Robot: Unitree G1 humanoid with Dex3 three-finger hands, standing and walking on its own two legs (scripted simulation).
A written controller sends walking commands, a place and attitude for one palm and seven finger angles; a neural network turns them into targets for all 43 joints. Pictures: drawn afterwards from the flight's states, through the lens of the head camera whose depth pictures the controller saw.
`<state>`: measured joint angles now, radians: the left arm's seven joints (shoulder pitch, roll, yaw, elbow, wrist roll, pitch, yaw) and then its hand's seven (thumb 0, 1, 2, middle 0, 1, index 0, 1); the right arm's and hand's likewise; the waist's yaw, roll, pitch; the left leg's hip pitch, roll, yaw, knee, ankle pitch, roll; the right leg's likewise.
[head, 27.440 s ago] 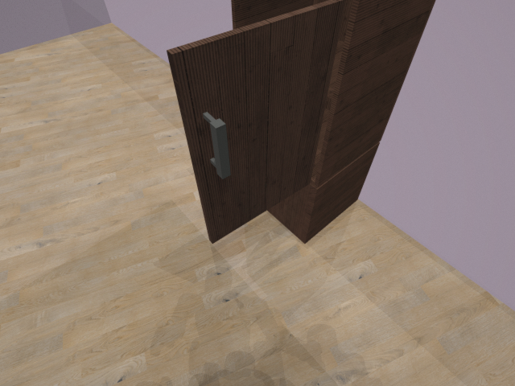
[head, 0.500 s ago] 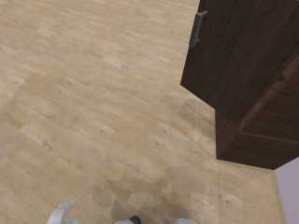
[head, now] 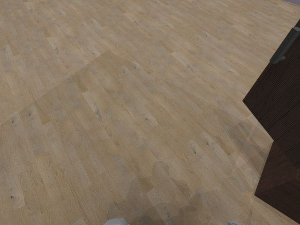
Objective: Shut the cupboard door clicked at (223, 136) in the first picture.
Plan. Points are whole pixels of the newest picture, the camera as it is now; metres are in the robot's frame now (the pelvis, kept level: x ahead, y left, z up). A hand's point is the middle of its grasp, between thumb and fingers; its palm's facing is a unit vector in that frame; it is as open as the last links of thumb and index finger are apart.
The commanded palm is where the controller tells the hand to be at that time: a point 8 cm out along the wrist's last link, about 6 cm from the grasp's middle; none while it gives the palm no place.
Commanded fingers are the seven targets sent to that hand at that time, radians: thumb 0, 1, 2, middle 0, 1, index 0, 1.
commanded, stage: walk to a spot facing it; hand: left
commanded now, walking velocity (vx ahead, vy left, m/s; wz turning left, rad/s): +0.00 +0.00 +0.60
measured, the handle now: (288, 45) +0.74 -0.47 +0.06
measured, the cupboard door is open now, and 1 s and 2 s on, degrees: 55 55 55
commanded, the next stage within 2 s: turn to face it in 1.10 s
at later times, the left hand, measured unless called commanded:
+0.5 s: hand out of the picture +0.04 +0.18 -0.13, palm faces +0.30 -0.91 -0.28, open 7.4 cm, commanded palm none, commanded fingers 0.00 0.90 0.90 -0.20 -0.30 -0.20 -0.30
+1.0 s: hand out of the picture +0.06 +0.26 -0.17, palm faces +0.60 -0.77 -0.22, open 7.4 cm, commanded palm none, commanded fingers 0.00 0.90 0.90 -0.20 -0.30 -0.20 -0.30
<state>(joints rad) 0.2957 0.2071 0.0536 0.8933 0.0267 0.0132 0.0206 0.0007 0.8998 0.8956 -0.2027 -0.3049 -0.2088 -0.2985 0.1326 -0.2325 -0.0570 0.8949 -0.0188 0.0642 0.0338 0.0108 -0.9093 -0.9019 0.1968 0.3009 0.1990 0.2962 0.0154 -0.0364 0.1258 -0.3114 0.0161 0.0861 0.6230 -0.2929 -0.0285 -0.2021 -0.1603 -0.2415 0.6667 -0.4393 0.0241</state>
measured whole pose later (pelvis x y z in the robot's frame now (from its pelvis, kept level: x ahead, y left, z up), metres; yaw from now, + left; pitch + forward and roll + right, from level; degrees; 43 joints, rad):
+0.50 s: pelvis +0.04 -0.04 +0.02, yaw +17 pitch +0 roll +2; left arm 0.29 0.19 0.05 0.88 0.03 -0.02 0.00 0.00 0.90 0.90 -0.20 -0.30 -0.21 -0.30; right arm 0.24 -0.25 -0.08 0.93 -0.04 0.06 0.03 0.01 -0.91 -0.90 0.20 0.30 0.20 0.30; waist -0.02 0.03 0.03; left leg -0.57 -0.01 -0.02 1.21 -0.33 -0.02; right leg -0.19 -0.08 -0.13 0.50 -0.31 -0.01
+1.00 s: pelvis +0.15 +0.07 +0.00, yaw +35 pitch -1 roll +0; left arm 0.27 0.22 0.08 0.94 0.04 0.01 -0.01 0.01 0.91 0.90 -0.20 -0.30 -0.20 -0.30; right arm 0.16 -0.21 -0.04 0.89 -0.03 -0.04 0.00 0.01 -0.91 -0.90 0.20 0.30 0.20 0.30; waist 0.02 -0.04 0.11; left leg -0.33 -0.05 0.10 0.57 -0.24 0.09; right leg -0.51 -0.15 -0.04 1.22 -0.33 0.05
